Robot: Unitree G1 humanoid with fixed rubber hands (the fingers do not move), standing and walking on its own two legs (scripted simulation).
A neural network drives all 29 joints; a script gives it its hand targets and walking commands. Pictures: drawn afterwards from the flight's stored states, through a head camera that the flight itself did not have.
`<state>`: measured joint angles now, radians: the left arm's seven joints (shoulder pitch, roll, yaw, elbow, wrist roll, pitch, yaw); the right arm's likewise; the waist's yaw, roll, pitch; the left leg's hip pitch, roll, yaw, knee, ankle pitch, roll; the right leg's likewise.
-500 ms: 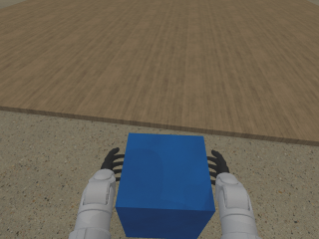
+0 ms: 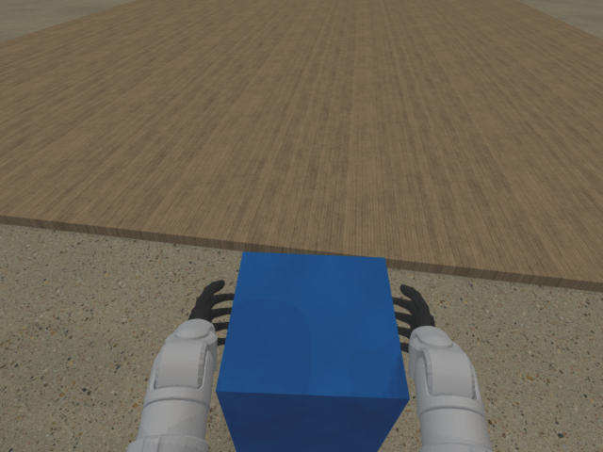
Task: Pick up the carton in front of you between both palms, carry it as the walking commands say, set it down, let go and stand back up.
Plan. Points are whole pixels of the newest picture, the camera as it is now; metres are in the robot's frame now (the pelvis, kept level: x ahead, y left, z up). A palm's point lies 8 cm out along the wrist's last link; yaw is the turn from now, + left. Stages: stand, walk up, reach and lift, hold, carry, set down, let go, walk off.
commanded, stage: hold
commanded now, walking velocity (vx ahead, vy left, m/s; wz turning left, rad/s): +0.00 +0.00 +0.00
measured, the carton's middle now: (309, 358) +0.29 +0.00 -0.03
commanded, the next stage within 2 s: carry in 1.00 s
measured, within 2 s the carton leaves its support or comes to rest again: neither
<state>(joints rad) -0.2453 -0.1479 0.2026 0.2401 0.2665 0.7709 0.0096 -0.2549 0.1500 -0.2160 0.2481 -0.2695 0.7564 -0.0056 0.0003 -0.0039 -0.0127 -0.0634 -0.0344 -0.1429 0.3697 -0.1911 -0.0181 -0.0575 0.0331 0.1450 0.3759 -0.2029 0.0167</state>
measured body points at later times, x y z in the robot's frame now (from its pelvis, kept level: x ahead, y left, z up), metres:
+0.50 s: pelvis +0.00 +0.00 +0.00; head -0.05 +0.00 +0.45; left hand +0.29 +0.15 +0.04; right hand +0.30 -0.15 +0.04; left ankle +0.02 +0.13 -0.75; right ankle +0.01 -0.13 -0.75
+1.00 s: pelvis +0.00 +0.00 +0.00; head -0.05 +0.00 +0.45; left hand +0.29 +0.15 +0.04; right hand +0.30 -0.15 +0.04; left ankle +0.02 +0.13 -0.75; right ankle +0.01 -0.13 -0.75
